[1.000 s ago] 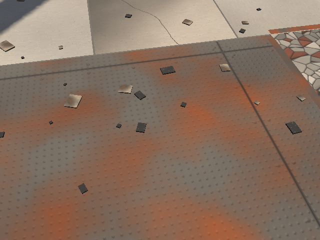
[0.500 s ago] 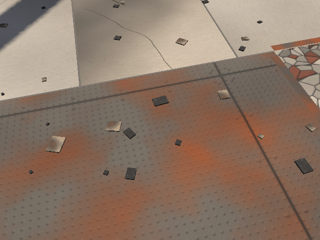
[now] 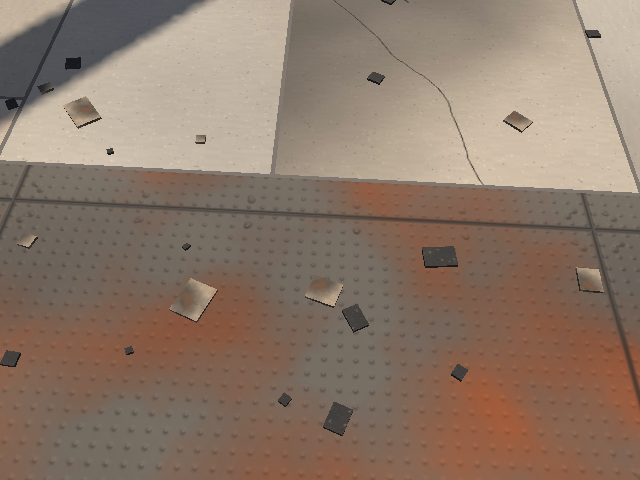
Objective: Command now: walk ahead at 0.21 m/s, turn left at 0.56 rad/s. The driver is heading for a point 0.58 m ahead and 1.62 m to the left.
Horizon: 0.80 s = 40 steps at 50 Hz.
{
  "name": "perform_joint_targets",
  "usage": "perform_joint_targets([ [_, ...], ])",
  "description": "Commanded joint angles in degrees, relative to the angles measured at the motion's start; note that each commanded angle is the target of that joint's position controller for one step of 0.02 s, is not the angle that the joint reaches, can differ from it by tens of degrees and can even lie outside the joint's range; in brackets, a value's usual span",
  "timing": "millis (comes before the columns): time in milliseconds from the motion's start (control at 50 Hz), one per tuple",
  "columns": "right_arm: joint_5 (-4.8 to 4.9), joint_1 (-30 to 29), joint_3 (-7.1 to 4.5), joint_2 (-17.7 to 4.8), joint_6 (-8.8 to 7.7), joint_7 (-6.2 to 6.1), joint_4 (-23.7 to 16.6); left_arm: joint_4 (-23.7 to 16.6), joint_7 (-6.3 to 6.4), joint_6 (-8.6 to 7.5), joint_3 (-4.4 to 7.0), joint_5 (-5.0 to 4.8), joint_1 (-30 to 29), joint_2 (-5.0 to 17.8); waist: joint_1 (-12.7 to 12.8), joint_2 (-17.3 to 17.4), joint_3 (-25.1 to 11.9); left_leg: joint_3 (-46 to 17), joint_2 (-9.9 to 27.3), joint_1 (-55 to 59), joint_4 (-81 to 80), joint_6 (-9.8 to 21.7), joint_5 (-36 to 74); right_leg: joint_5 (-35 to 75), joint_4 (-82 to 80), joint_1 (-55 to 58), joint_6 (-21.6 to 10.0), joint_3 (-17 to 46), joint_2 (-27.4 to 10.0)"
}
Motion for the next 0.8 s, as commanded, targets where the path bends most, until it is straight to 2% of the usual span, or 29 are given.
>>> perform_joint_targets([
  [20,-0.08,-1.3,-2.5,-9.3,-0.39,-1.3,-4.2,-2.3,0.72,1.0,1.27,0.55,5.3,4.2,3.1,3.4,-10.5,-12.2,14.2,6.3,-6.4,10.3,41.1,5.1,-6.5,-0.4,1.9,-0.4,0.5],
  [60,0.58,-1.0,-2.61,-9.6,0.64,-2.19,-4.0,-2.8,0.79,1.33,0.88,0.62,2.8,3.6,2.3,4.5,-11.7,-11.1,12.5,6.0,-5.1,8.5,38.7,10.3,-13.4,0.3,2.9,-0.4,1.8],
  [100,0.99,-0.7,-2.59,-9.5,1.84,-2.96,-3.9,-3.4,0.45,1.47,0.66,0.29,-0.1,3.4,1.1,6.0,-12.6,-11.7,11.4,6.2,-3.9,6.5,33.4,15.8,-19.5,1.9,3.3,-0.1,3.1],
  [180,0.78,0.0,-2.5,-9.3,3.36,-3.57,-4.1,-4.7,-0.42,1.4,0.76,-0.15,-5.0,4.3,-0.7,7.4,-11.7,-17.4,12.1,8.3,-1.1,5.1,24.0,16.1,-28.1,2.7,2.9,1.6,4.9],
  [220,0.76,-0.7,-2.34,-8.9,3.69,-3.57,-4.6,-4.8,-0.78,0.94,1.24,-0.1,-4.6,5.3,-0.2,8.4,-11.1,-21.6,12.4,9.8,1.3,4.6,20.8,13.6,-32.5,4.3,1.9,2.6,5.6],
  [240,0.82,-1.7,-2.24,-8.6,3.72,-3.59,-5.1,-4.7,-0.89,0.6,1.52,-0.12,-3.6,5.7,0.6,9.3,-10.7,-23.3,11.9,10.2,2.6,4.0,18.9,14.1,-35.8,6.2,1.1,2.6,5.6],
  [260,0.98,-3.3,-2.05,-8.2,3.72,-3.61,-5.7,-4.2,-0.9,0.17,1.75,-0.08,-1.7,5.9,2.4,9.6,-10.4,-23.7,10.3,9.7,4.7,2.6,16.3,19.2,-41.7,10.3,-0.2,2.1,5.2],
  [280,0.63,-3.3,-1.52,-6.6,3.54,-3.55,-6.4,-4.1,-0.59,-0.22,2.2,0.55,0.2,7.5,3.0,7.8,-11.8,-22.5,7.8,6.6,9.2,0.3,10.3,28.8,-44.9,18.0,-2.4,4.6,0.5],
  [300,-0.57,-0.5,-0.59,-3.4,3.26,-3.48,-7.0,-4.7,0.09,0.06,2.74,1.4,1.6,10.9,1.4,-2.7,-15.5,-15.0,1.9,-0.6,21.7,-2.8,-10.3,48.0,-43.8,28.3,-7.4,14.8,-11.5],
  [320,0.35,5.5,-0.83,-4.6,3.27,-3.39,-7.6,-3.1,-0.06,1.08,2.97,2.58,3.8,11.6,-1.7,-17.1,-17.7,-9.1,-3.6,-12.4,32.2,-6.1,-34.9,54.9,-44.5,34.8,-18.6,31.2,-22.2],
  [340,0.05,7.7,-2.14,-9.9,3.39,-3.27,-5.5,-4.3,-0.11,1.36,2.39,1.03,2.6,8.2,-0.9,-11.5,-16.9,-9.4,0.8,-14.8,41.6,-8.4,-31.8,47.2,-44.7,33.4,-20.0,31.4,-22.1],
  [360,0.73,4.4,-3.05,-11.9,4.11,-3.29,-4.8,-5.0,0.09,1.67,1.64,0.82,1.3,5.4,0.4,-6.8,-14.0,-8.2,2.3,-15.7,45.6,-9.6,-27.1,41.9,-44.0,30.3,-17.4,22.6,-17.9],
  [380,1.01,3.1,-3.17,-11.0,5.07,-3.58,-4.4,-5.4,0.18,2.2,1.34,0.78,-0.6,4.8,0.0,-3.8,-12.2,-7.0,3.4,-15.6,46.6,-10.4,-23.7,36.0,-44.7,27.2,-15.2,17.0,-14.3],
  [400,0.9,1.8,-3.11,-10.3,5.72,-3.71,-5.1,-5.5,0.4,2.63,1.25,0.4,-2.1,4.8,0.1,-4.0,-10.2,-6.4,4.4,-15.8,46.5,-10.9,-21.0,32.0,-45.8,24.4,-14.7,14.3,-13.2],
  [440,1.31,1.0,-2.25,-6.8,6.12,-3.32,-6.0,-5.2,0.83,3.35,1.38,0.96,-2.6,5.5,0.1,-6.4,-8.4,-2.7,4.7,-13.0,42.4,-11.4,-17.3,29.5,-48.3,20.5,-14.1,7.5,-9.5],
  [480,1.29,-0.6,-1.82,-5.5,5.89,-3.22,-7.1,-4.7,1.21,3.81,1.69,1.08,-1.6,5.9,1.4,-8.3,-9.4,-1.2,5.6,-12.9,37.3,-11.7,-16.6,30.6,-48.8,23.1,-15.3,5.3,-10.2],
  [580,0.75,-2.5,-1.35,-5.1,5.62,-2.09,-8.7,-4.2,0.85,4.48,2.83,0.41,-2.4,8.5,2.4,-8.8,-11.8,1.4,8.3,-5.6,24.4,-10.4,-14.0,29.8,-49.0,23.3,-16.1,1.3,-13.1],
  [640,0.74,-1.9,-1.77,-6.0,5.86,-1.25,-9.0,-3.4,0.34,4.7,3.17,-0.34,-2.2,9.4,2.2,-9.2,-11.1,3.4,7.9,-2.1,17.2,-8.5,-12.6,27.0,-47.8,23.2,-15.1,0.0,-14.2],
  [680,0.65,1.1,-2.12,-5.7,5.87,-0.72,-8.1,-2.9,0.32,4.9,3.26,-1.39,-3.2,9.6,0.0,-8.3,-10.9,5.4,6.6,3.6,7.0,-6.0,-6.2,23.9,-44.3,21.5,-12.3,-2.2,-13.7],
  [700,0.48,3.2,-2.62,-6.5,5.82,-0.83,-7.1,-1.9,0.29,4.99,3.04,-1.68,-1.5,8.3,-0.5,-6.6,-10.7,4.9,5.5,8.5,2.1,-4.1,-2.9,19.7,-40.5,18.4,-9.3,-4.4,-12.1],
  [720,0.33,4.9,-3.7,-9.9,5.65,-1.4,-7.1,-1.0,-0.04,5.1,2.49,-0.94,1.0,5.7,0.0,2.9,-9.3,-4.9,10.9,14.7,-4.0,-0.7,7.0,10.1,-30.1,10.0,-3.9,-9.6,-7.8],
  [740,0.26,4.3,-4.61,-16.0,5.39,-2.44,-9.1,-3.7,-0.39,5.13,1.31,2.18,0.3,2.7,2.1,20.7,-7.9,-25.1,25.2,19.7,-4.2,8.1,25.7,-14.1,-12.7,-6.3,2.0,-12.2,0.8],
  [760,-2.29,5.1,-4.36,-15.4,4.03,-1.81,-9.7,-5.6,0.28,4.64,2.2,1.09,-5.9,5.3,-3.1,16.0,-10.9,-29.3,28.0,13.7,-7.3,14.8,19.9,-15.7,-3.5,-8.1,1.6,-2.4,3.1],
  [780,-2.48,2.6,-3.81,-13.8,2.91,-1.6,-9.3,-5.3,0.65,4.71,2.83,-0.32,-6.8,6.9,-1.5,11.2,-8.7,-24.4,24.4,11.9,-8.1,12.2,13.8,-10.4,-0.5,-8.2,0.6,-0.4,1.9],
  [800,-1.18,-0.9,-3.45,-12.0,2.45,-1.91,-9.3,-4.2,1.01,4.92,3.22,-0.38,-5.1,7.1,0.5,9.0,-7.5,-20.7,21.2,11.2,-7.6,8.6,10.0,-4.9,-1.1,-8.5,0.1,0.3,1.3],
])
